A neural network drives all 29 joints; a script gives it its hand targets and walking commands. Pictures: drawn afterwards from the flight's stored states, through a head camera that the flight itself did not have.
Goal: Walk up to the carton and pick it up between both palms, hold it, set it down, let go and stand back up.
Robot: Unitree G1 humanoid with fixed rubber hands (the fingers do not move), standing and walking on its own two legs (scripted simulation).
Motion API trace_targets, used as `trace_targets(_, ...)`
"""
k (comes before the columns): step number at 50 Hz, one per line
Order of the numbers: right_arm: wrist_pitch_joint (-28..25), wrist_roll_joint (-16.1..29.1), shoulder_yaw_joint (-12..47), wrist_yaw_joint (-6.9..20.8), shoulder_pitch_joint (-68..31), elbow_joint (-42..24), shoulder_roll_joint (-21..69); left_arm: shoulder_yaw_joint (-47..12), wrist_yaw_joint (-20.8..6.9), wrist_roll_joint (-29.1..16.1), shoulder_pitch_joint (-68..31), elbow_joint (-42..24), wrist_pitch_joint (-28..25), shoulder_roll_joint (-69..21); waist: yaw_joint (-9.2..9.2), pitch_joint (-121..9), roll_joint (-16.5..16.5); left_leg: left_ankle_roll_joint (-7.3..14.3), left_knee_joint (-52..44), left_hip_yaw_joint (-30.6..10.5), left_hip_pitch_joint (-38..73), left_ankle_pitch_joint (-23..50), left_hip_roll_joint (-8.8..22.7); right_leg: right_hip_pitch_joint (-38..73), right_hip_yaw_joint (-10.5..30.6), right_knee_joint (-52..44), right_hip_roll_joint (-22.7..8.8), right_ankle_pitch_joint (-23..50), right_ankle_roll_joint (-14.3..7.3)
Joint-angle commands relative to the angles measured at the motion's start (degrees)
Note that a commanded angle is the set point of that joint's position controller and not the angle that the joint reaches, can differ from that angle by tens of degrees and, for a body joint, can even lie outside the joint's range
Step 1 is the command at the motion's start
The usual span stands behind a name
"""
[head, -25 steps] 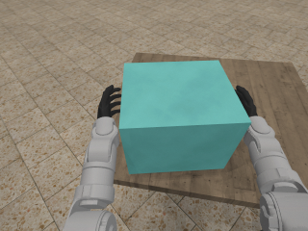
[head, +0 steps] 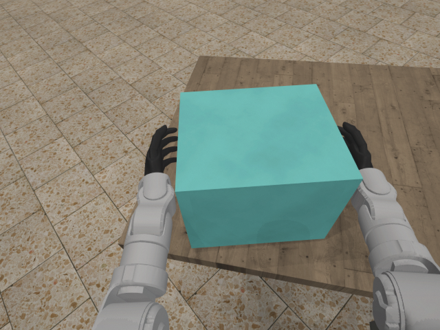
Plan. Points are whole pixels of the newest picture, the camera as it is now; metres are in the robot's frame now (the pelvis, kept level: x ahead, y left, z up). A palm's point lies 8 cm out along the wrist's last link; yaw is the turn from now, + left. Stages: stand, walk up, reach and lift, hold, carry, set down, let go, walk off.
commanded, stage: set down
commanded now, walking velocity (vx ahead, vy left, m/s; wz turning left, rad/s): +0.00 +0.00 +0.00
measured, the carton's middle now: (253, 166) +0.42 -0.01 +0.02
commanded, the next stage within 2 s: none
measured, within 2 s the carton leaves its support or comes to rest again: rests again in 0.28 s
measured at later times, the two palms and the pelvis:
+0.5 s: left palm (159, 180) +0.36 +0.16 +0.06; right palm (358, 170) +0.40 -0.20 +0.05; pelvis -0.01 +0.00 +0.00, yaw +0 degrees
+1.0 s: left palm (159, 182) +0.35 +0.16 +0.06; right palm (358, 172) +0.40 -0.20 +0.05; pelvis -0.01 +0.00 +0.00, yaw +0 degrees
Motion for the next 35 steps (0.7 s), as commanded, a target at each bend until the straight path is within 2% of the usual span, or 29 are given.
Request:
trace_targets(1, -7.9, -5.2, 13.1, 7.8, -41.2, -11.6, 24.4, -24.2, -4.6, -5.2, -29.8, -2.5, -7.0, -29.1, 1.40, -39.3, -7.3, -2.9, 0.4, 5.2, 16.6, 38.2, -0.8, 12.5, -4.6, 0.0, 3.9, 21.0, -1.8)
trace_targets(11, -8.3, -6.4, 12.5, 8.1, -39.8, -7.9, 24.9, -22.1, -5.3, -4.2, -29.5, 0.6, -9.3, -28.8, 1.60, -36.6, -7.8, -2.4, -1.4, 5.7, 13.2, 33.2, -1.0, 13.5, -4.3, 0.0, 3.5, 19.4, -1.6)
trace_targets(26, -9.6, -9.1, 8.9, 9.3, -40.3, -2.6, 24.1, -18.2, -5.5, -3.8, -32.5, 6.2, -12.9, -27.3, 1.87, -32.9, -8.5, -1.3, -4.1, 6.6, 9.3, 21.7, -1.1, 10.7, -4.7, -0.7, 2.6, 10.3, -1.5)
trace_targets(35, -10.6, -11.5, 6.8, 9.4, -38.7, -0.4, 24.0, -14.8, -6.2, -2.1, -31.0, 9.0, -14.1, -26.6, 2.07, -30.0, -9.0, -1.3, -4.8, 7.1, 7.6, 19.9, -1.1, 11.4, -4.9, -0.7, 2.3, 9.8, -1.2)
